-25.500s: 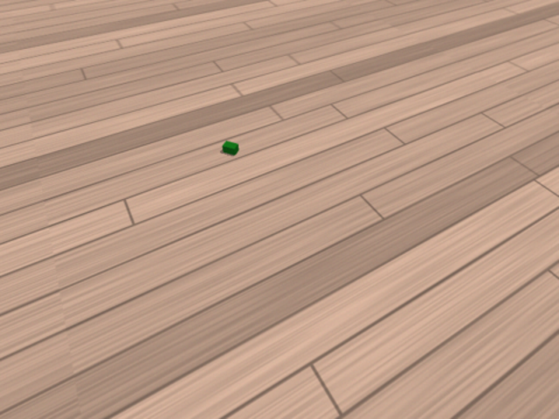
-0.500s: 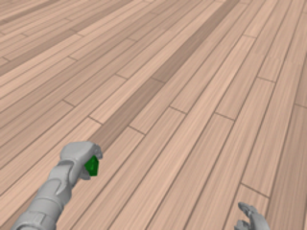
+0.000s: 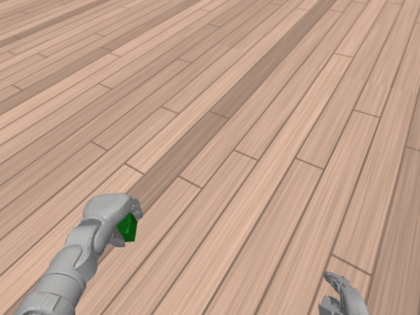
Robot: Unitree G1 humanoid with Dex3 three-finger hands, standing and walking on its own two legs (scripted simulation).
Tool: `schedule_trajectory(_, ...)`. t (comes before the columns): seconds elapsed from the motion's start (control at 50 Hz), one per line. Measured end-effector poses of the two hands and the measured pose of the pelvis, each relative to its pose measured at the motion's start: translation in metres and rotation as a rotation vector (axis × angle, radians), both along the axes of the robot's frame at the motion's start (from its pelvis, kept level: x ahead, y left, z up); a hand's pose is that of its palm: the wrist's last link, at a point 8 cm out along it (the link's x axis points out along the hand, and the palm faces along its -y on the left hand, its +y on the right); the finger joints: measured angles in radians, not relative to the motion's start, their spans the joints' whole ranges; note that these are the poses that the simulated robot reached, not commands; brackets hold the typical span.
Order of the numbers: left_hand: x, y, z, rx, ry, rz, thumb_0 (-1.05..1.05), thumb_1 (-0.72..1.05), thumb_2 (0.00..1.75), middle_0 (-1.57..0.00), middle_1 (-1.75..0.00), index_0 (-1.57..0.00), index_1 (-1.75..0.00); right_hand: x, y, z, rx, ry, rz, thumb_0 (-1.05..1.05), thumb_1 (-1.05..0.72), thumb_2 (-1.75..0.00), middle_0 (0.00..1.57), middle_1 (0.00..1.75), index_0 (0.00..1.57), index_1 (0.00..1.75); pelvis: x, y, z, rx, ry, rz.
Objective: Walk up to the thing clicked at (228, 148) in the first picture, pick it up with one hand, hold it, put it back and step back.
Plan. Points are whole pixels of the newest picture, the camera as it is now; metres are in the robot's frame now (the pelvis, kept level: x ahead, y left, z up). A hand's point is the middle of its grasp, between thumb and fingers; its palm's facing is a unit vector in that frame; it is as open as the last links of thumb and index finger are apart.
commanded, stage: hold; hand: left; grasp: from above
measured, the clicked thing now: (117, 228) +0.31 +0.23 -0.06
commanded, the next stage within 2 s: crouch in 0.60 s
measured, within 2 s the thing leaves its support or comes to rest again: neither
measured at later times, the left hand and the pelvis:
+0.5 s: hand (116, 229) +0.29 +0.22 -0.03, palm faces -0.44 -0.04 -0.90, open 7.6 cm; pelvis +0.00 +0.00 +0.00, yaw +0 degrees
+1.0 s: hand (120, 232) +0.30 +0.22 -0.06, palm faces -0.44 -0.02 -0.90, open 7.6 cm; pelvis +0.00 +0.00 +0.00, yaw +1 degrees
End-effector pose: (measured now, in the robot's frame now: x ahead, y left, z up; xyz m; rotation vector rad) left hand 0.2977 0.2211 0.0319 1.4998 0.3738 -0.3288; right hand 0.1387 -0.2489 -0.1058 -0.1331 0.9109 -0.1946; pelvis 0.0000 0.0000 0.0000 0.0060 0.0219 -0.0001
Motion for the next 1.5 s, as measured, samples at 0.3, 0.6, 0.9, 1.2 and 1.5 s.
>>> schedule_trajectory(0.3,-0.001,0.000,0.005,-0.003,-0.002,-0.003,0.00,0.42,0.08,-0.88,-0.29,-0.92,-0.23,0.008,0.005,0.005,0.004,-0.019,0.006,0.01,-0.90,-0.90,0.20,0.30,0.20,0.30,0.000,0.001,0.002,0.001,-0.011,-0.001)
schedule_trajectory(0.6,0.008,0.003,0.001,0.008,-0.009,-0.003,0.00,0.41,0.08,-0.89,-0.29,-0.92,-0.23,0.004,0.006,0.001,0.001,0.019,0.001,0.01,-0.90,-0.90,0.20,0.30,0.20,0.30,0.004,0.004,0.003,-0.002,-0.001,-0.001)
schedule_trajectory(0.9,0.011,0.002,-0.013,0.000,0.006,-0.012,0.00,0.40,0.09,-0.91,-0.26,-0.94,-0.21,-0.001,0.003,0.001,-0.007,0.039,-0.016,0.01,-0.89,-0.90,0.20,0.30,0.21,0.30,0.008,0.005,0.002,-0.003,0.014,0.001)
schedule_trajectory(1.2,0.038,0.007,-0.123,0.078,-0.020,-0.032,0.00,0.39,0.10,-0.94,-0.22,-0.96,-0.19,-0.055,-0.021,-0.060,-0.103,0.194,-0.005,0.00,-0.89,-0.90,0.20,0.30,0.21,0.30,-0.020,0.005,-0.062,-0.026,0.258,0.028)
schedule_trajectory(1.5,0.091,0.006,-0.273,0.089,-0.027,0.001,-0.01,0.38,0.10,-0.95,-0.22,-0.97,-0.19,-0.170,-0.013,-0.195,-0.121,0.461,-0.101,0.00,-0.90,-0.90,0.20,0.30,0.21,0.30,-0.053,0.014,-0.191,-0.053,0.526,0.023)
